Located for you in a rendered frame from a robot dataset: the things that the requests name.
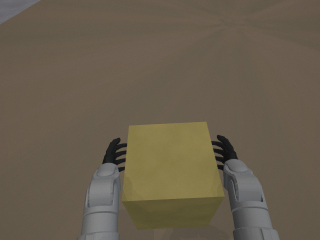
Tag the right robot forearm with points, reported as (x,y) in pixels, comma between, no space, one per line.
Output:
(247,202)

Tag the robot right hand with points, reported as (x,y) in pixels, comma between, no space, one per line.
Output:
(228,152)

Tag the left robot forearm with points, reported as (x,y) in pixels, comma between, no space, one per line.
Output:
(101,205)

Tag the carton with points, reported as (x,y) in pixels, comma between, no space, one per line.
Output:
(171,177)

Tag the robot left hand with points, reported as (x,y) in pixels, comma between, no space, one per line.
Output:
(111,154)

